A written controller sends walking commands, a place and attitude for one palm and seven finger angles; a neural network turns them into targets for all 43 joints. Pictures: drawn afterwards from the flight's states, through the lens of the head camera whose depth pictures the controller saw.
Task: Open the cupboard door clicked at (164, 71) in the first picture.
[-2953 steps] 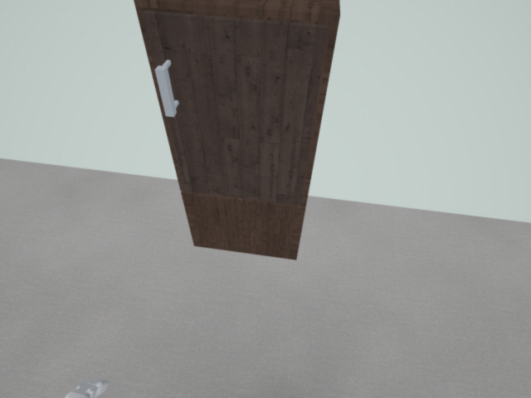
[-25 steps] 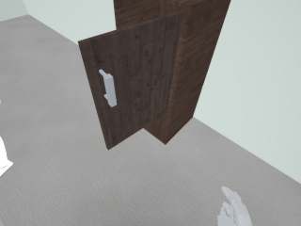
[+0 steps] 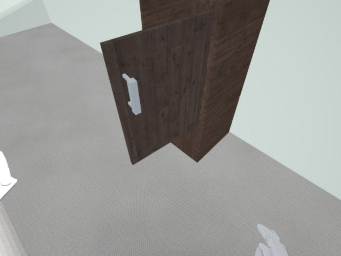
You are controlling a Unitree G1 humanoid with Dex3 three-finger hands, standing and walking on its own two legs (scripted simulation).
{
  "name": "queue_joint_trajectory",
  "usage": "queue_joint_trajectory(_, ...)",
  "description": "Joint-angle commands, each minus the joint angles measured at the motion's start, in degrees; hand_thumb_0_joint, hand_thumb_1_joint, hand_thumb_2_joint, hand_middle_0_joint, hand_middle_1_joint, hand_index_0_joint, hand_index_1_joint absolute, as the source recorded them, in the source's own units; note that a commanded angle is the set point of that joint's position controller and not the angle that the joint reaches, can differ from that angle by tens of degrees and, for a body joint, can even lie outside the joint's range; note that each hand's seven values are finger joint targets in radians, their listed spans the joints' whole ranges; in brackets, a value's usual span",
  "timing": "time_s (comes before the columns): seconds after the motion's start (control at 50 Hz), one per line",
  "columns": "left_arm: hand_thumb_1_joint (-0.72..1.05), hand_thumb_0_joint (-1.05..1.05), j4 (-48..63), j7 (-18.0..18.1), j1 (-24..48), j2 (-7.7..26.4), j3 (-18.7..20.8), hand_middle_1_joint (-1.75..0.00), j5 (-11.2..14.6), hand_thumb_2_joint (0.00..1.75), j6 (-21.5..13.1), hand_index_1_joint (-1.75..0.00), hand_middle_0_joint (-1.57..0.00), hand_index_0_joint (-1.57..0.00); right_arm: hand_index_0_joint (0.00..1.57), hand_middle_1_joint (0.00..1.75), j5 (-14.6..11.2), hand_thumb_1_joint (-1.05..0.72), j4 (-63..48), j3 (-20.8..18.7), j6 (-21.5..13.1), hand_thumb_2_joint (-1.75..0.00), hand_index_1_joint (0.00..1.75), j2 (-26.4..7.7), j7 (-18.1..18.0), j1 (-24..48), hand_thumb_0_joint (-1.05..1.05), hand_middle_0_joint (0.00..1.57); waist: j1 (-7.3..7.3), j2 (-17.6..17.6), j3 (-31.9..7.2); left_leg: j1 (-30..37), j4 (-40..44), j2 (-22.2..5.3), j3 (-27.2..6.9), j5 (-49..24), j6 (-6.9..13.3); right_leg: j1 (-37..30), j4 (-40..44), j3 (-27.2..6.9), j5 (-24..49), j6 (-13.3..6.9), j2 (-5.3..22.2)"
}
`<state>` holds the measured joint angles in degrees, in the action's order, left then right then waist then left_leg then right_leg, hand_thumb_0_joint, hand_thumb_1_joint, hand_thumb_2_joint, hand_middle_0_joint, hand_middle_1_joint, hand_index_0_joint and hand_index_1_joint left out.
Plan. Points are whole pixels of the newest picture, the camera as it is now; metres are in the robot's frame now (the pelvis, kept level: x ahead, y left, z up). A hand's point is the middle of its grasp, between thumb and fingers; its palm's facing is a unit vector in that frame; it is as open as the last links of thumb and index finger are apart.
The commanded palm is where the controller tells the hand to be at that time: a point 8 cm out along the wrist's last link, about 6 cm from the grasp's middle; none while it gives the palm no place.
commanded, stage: let the arm hang, fingers relaxed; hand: left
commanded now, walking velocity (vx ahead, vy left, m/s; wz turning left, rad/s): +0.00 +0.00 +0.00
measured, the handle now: (131, 94) +0.58 +0.16 +0.05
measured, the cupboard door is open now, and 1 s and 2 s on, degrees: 82 82 82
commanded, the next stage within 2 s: look to check the result in 1.16 s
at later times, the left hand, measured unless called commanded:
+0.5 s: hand out of the picture +0.05 +0.17 -0.16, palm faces +0.13 -0.97 -0.22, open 6.9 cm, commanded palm none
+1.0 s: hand out of the picture +0.00 +0.20 -0.15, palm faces +0.11 -0.95 -0.28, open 7.4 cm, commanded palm none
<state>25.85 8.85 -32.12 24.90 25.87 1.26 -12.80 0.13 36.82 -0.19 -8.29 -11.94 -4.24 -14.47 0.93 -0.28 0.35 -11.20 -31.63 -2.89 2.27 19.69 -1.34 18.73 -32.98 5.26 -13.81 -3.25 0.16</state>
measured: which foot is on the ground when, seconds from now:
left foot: down 0.00-1.00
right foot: down 0.00-1.00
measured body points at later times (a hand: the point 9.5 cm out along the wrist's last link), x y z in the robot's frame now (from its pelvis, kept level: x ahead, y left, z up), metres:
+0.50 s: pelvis -0.01 -0.02 +0.00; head +0.02 -0.02 +0.45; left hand +0.04 +0.22 -0.14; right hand +0.04 -0.26 -0.15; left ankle -0.05 +0.10 -0.72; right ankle +0.02 -0.09 -0.73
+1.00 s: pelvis -0.02 -0.01 +0.02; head +0.00 -0.03 +0.46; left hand +0.00 +0.25 -0.13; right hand +0.01 -0.26 -0.15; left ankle -0.05 +0.10 -0.73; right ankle +0.02 -0.09 -0.73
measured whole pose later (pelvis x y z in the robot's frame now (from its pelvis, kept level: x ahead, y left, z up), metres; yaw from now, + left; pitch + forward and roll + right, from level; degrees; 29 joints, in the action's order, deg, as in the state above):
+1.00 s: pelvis -0.02 -0.01 +0.02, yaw +6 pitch -2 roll +0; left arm -64.8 0.9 -10.0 12.6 1.7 -0.6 0.0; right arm 1.5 64.4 -0.7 0.9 -13.6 -0.7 -13.9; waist 0.7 -2.2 3.0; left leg -6.7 -21.0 0.9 0.2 12.9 0.8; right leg 11.0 -20.1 1.5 -7.8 -3.4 -3.0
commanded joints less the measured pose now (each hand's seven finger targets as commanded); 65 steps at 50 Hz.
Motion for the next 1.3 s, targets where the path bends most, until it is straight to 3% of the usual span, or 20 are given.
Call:
queue_joint_trajectory(0.0,0.9,0.0,7.5,1.0,4.0,9.5,5.8,-0.3,0.2,0.9,-2.7,-0.3,-0.2,-0.2,0.2,0.3,-0.2,-0.9,-7.3,-2.6,-2.8,-0.9,0.3,-6.2,-0.1,4.4,0.0,0.2,-0.34,9.9,-3.3,-9.5,-6.6,1.9,0.7,3.3,2.9,-8.4,16.9,-21.0,-6.4,-3.3,14.0)
queue_joint_trajectory(0.02,0.9,0.0,8.1,1.0,4.1,8.9,5.3,-0.3,0.2,0.9,-2.4,-0.3,-0.2,-0.2,0.2,0.3,-0.3,-0.9,-7.5,-2.5,-2.8,-0.9,0.3,-6.4,0.0,5.0,0.0,0.2,-0.39,7.2,-3.3,-7.5,-4.5,1.3,0.2,2.7,3.0,-7.1,16.2,-19.7,-4.5,-3.4,13.7)
queue_joint_trajectory(0.04,0.9,0.0,-31.8,-6.7,9.2,-1.1,-17.7,-0.3,-5.5,0.9,8.3,-0.3,-0.2,-0.2,0.2,0.3,0.8,-0.9,5.3,-5.3,-1.7,-0.9,0.3,-13.7,5.3,3.1,0.0,0.2,3.29,3.2,-1.2,-8.9,-10.5,-2.1,-3.5,-5.4,3.3,1.8,3.8,-9.9,13.7,-3.8,16.7)
queue_joint_trajectory(0.06,0.9,0.0,-33.1,-8.1,9.1,-4.3,-17.2,-0.3,-4.3,0.9,12.2,-0.3,-0.2,-0.2,0.2,0.3,0.4,-0.9,4.8,-4.8,2.1,-0.9,0.3,-9.7,5.3,-1.8,0.0,0.2,2.93,0.5,-3.8,-3.6,-3.8,-2.5,-6.3,-11.9,3.5,5.4,-1.0,-6.4,6.6,-2.3,10.7)
queue_joint_trajectory(0.1,0.9,0.0,-33.3,-8.6,11.7,-8.9,-19.6,-0.3,-3.2,0.9,14.0,-0.3,-0.2,-0.2,0.2,0.3,1.7,-0.9,3.4,-3.6,3.8,-0.9,0.3,-11.5,4.7,0.4,0.0,0.2,2.45,-11.8,0.6,-10.3,11.0,-13.9,-22.9,-20.6,10.5,12.6,-22.6,-2.3,-15.6,3.1,0.2)
queue_joint_trajectory(0.12,0.9,0.0,-33.7,-8.6,15.8,-7.8,-20.2,-0.3,-3.2,0.9,13.8,-0.3,-0.2,-0.2,0.2,0.3,2.7,-0.9,2.2,-3.8,3.7,-0.9,0.3,-12.5,4.1,-0.5,0.0,0.2,3.13,-6.6,0.6,-7.7,11.7,-16.2,-27.6,-30.3,14.0,15.5,-30.1,-7.8,-16.0,3.1,0.7)
queue_joint_trajectory(0.18,0.9,0.0,-43.5,-8.0,19.0,-7.9,-21.2,-0.3,-2.9,0.9,13.1,-0.3,-0.2,-0.2,0.2,0.3,3.8,-0.9,3.2,-3.0,4.6,-0.9,0.3,-11.7,2.8,0.5,0.0,0.2,1.34,3.3,-3.9,3.9,4.3,-14.7,-20.5,-56.4,15.1,15.8,-27.7,-9.9,-14.9,3.9,1.6)
queue_joint_trajectory(0.22,0.9,0.0,-50.5,-8.1,18.9,-6.7,-21.4,-0.3,-2.6,0.9,13.1,-0.3,-0.2,-0.2,0.2,0.3,3.1,-0.9,4.5,-2.7,5.6,-0.9,0.3,-12.0,2.6,2.9,0.0,0.2,-0.76,-1.8,-4.9,3.3,4.1,-11.2,-14.3,-51.6,11.5,6.8,-14.7,-7.5,-11.6,3.8,1.2)
queue_joint_trajectory(0.26,0.9,0.0,-58.1,-8.3,13.4,-4.5,-21.2,-0.3,-2.5,0.9,12.3,-0.3,-0.2,-0.2,0.2,0.3,1.7,-0.9,6.0,-2.3,6.7,-0.9,0.3,-10.7,2.9,4.8,0.0,0.2,-3.78,-4.1,-7.1,-3.1,-0.1,-4.3,-8.0,-31.8,5.5,-10.0,3.1,-9.4,8.1,3.1,1.8)
queue_joint_trajectory(0.28,0.9,0.0,-61.6,-7.9,11.4,-0.6,-20.9,-0.3,-2.9,0.9,11.7,-0.3,-0.2,-0.2,0.2,0.3,0.8,-0.9,6.5,-2.1,7.1,-0.9,0.3,-7.0,3.2,3.1,0.0,0.2,-3.09,4.7,-8.5,-9.9,-5.6,2.4,-3.9,-9.5,2.1,-16.0,8.0,-23.1,19.6,0.1,10.4)
queue_joint_trajectory(0.3,0.9,0.0,-64.0,-7.9,12.2,1.1,-21.2,-0.3,-2.7,0.9,11.3,-0.3,-0.2,-0.2,0.2,0.3,0.5,-0.9,7.3,-1.8,7.7,-0.9,0.3,-5.4,3.1,1.3,0.0,0.2,-1.78,7.0,-6.8,-10.8,-9.9,4.9,-2.4,9.1,0.9,-13.3,12.8,-30.9,23.2,-4.6,18.1)
queue_joint_trajectory(0.32,0.9,0.0,-65.4,-8.0,14.6,2.1,-21.6,-0.3,-2.8,0.9,11.3,-0.3,-0.2,-0.2,0.2,0.3,0.5,-0.9,8.5,-2.1,8.3,-0.9,0.3,-6.4,3.2,-0.5,0.0,0.2,-0.89,4.7,-5.6,-7.2,-13.1,3.7,-2.9,12.9,1.5,-9.4,14.6,-27.6,18.5,-7.3,18.9)
queue_joint_trajectory(0.36,0.9,0.0,-69.4,-7.6,17.8,-2.3,-21.7,-0.3,-2.7,0.9,11.3,-0.3,-0.2,-0.2,0.2,0.3,0.7,-0.9,11.6,-2.6,8.8,-0.9,0.3,-5.3,2.7,0.3,0.0,0.2,-0.3,5.9,-3.1,-8.1,-15.5,3.2,-4.0,9.0,1.9,-8.9,13.6,-25.3,20.9,-7.4,13.8)
queue_joint_trajectory(0.42,0.9,0.0,-71.9,-6.8,19.3,-4.7,-21.0,-0.3,-2.8,0.9,11.3,-0.3,-0.2,-0.2,0.2,0.3,0.6,-0.9,14.1,-2.9,9.1,-0.9,0.3,-4.7,2.5,-1.8,0.0,0.2,0.52,3.2,-4.6,-4.8,-6.1,1.9,-4.0,5.0,2.1,-12.0,11.4,-20.1,27.4,-8.2,13.1)
queue_joint_trajectory(0.46,0.9,0.0,-74.5,-6.9,20.6,-5.7,-21.7,-0.3,-2.1,0.9,11.6,-0.3,-0.2,-0.2,0.2,0.3,0.7,-0.9,17.1,-2.4,9.1,-0.9,0.3,-3.1,2.7,-4.9,0.0,0.2,1.89,0.5,-4.1,2.6,7.0,1.3,-4.3,-6.3,2.5,-8.7,10.2,-16.2,19.0,-4.5,10.1)
queue_joint_trajectory(0.5,0.9,0.0,-76.6,-7.2,20.2,-8.3,-22.7,-0.3,-1.6,0.9,12.1,-0.3,-0.2,-0.2,0.2,0.3,1.6,-0.9,17.8,-2.2,8.5,-0.9,0.3,-5.8,2.3,-2.2,0.0,0.2,-0.51,-6.9,-1.6,0.1,10.8,-5.1,-11.3,-13.6,5.4,-7.7,9.4,-10.8,9.9,0.0,3.7)
queue_joint_trajectory(0.52,0.9,0.0,-77.8,-7.3,19.9,-8.2,-22.9,-0.3,-1.8,0.9,12.3,-0.3,-0.2,-0.2,0.2,0.3,1.5,-0.9,17.6,-2.1,8.5,-0.9,0.3,-6.6,2.3,-0.2,0.0,0.2,-1.43,-5.6,-1.3,-2.7,11.6,-5.9,-11.1,-11.1,5.7,-10.2,11.0,-10.3,8.1,0.4,3.4)
queue_joint_trajectory(0.56,0.9,0.0,-80.2,-7.3,22.1,-6.2,-22.9,-0.3,-2.0,0.9,12.5,-0.3,-0.2,-0.2,0.2,0.3,1.4,-0.9,19.3,-1.9,8.8,-0.9,0.3,-6.2,2.6,0.4,0.0,0.2,-0.72,-4.0,1.9,-4.3,12.9,-2.6,-9.0,-4.5,4.2,-9.8,14.6,-12.3,1.9,0.1,4.3)
queue_joint_trajectory(0.74,0.9,0.0,-85.9,-7.5,23.3,-3.1,-22.7,-0.3,-2.0,0.9,11.7,-0.3,-0.2,-0.2,0.2,0.3,1.4,-0.9,23.6,-2.1,8.7,-0.9,0.3,-8.4,2.9,-1.7,0.0,0.2,-0.04,2.2,3.2,-0.4,14.2,-1.3,-6.8,-2.0,4.0,-7.1,20.1,-14.0,-7.1,-0.1,5.3)
queue_joint_trajectory(1.28,0.9,0.0,-88.4,-7.4,25.6,-1.1,-23.0,-0.3,-1.8,0.9,10.9,-0.3,-0.2,-0.2,0.2,0.3,1.1,-0.9,25.8,-1.6,7.4,-0.9,0.3,-11.3,2.5,2.6,0.0,0.2,-0.35,-1.0,0.1,3.5,16.2,-3.2,-7.3,-13.6,3.2,-12.4,15.7,-11.7,11.6,-0.4,6.0)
